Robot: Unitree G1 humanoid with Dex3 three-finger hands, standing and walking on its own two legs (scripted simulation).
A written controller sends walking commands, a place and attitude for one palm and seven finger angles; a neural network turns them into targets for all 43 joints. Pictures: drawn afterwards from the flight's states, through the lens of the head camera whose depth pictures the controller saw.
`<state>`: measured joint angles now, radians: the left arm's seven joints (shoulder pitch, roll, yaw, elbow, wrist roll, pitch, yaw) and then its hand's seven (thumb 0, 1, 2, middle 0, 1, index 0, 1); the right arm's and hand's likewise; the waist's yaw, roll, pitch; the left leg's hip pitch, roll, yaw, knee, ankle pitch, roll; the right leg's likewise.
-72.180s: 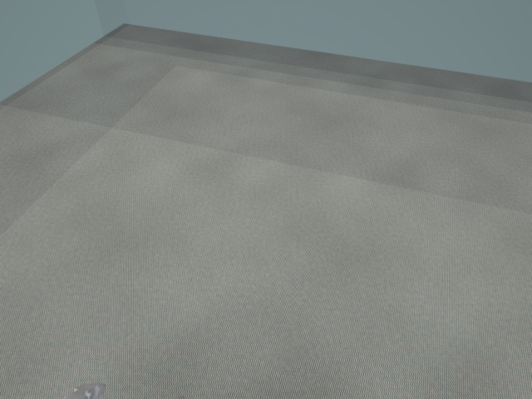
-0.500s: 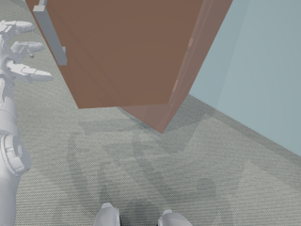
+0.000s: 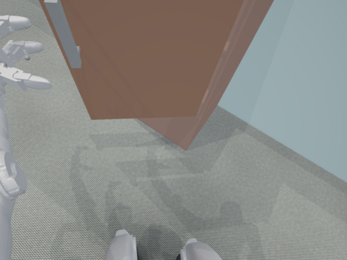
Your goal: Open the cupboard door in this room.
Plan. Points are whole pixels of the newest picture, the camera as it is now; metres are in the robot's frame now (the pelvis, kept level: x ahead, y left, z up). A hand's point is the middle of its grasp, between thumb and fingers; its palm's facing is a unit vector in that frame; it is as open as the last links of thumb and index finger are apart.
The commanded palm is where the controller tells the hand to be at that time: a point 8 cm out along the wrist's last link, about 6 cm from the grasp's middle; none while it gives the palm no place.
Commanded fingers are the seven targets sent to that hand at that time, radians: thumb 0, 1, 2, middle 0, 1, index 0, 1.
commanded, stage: move the hooked fingers beside the handle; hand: left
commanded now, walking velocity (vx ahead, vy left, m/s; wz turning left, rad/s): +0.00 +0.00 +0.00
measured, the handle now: (67, 30) +0.59 +0.19 +0.12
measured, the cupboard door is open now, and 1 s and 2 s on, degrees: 40 40 40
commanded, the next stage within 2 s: slide the fingers in behind the handle in 0.56 s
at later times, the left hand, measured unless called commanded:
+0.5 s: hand (23, 58) +0.51 +0.26 +0.12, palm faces +0.03 -1.00 +0.02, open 14.0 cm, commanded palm +0.50 +0.29 +0.12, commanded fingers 0.00 -0.50 0.30 -0.30 -1.20 -0.30 -1.20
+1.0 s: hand (40, 57) +0.52 +0.23 +0.12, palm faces +0.03 -1.00 +0.03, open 14.0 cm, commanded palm +0.50 +0.27 +0.12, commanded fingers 0.00 -0.50 0.30 -0.30 -1.20 -0.30 -1.20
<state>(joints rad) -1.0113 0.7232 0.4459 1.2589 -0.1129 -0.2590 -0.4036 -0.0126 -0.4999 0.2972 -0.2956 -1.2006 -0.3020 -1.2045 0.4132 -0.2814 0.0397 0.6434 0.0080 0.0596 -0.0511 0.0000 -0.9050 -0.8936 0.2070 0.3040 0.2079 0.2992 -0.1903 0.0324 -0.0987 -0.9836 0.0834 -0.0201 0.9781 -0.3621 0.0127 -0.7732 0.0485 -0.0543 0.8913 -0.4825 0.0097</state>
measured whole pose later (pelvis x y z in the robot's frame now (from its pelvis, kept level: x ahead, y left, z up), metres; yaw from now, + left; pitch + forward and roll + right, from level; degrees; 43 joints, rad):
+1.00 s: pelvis +0.00 +0.00 +0.00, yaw +0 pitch +20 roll -5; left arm -0.98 0.67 0.45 1.23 -0.11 -0.26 -0.36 -0.01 -0.50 0.30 -0.30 -1.20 -0.30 -1.20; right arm 0.42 -0.27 0.04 0.64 0.00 0.06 -0.03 0.00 -0.91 -0.89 0.21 0.30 0.21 0.30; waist -0.19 0.04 -0.11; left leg -0.97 0.09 -0.02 0.97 -0.36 0.01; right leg -0.76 0.05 -0.05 0.89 -0.49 0.01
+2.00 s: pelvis +0.01 -0.01 +0.00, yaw +2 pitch +19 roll -4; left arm -0.96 0.50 0.32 1.16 -0.14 -0.28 -0.19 -0.01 -0.50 0.30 -0.20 -1.18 -0.21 -1.17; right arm 0.41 -0.26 0.00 0.70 -0.01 0.02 0.00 0.00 -0.91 -0.89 0.21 0.30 0.21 0.30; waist -0.15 0.04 -0.12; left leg -0.93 0.07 -0.04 0.96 -0.36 0.00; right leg -0.72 0.04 -0.07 0.89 -0.50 -0.01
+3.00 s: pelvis +0.00 -0.01 +0.00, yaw +2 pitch +19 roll -4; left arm -0.97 0.49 0.28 1.17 -0.15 -0.30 -0.16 0.01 0.74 0.83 -0.26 -1.29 -0.25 -1.30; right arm 0.42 -0.25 0.00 0.72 -0.01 -0.01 0.00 0.00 -0.91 -0.89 0.21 0.30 0.21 0.30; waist -0.14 0.05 -0.11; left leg -0.93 0.06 -0.04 0.95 -0.36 0.00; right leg -0.72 0.03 -0.07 0.89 -0.50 0.00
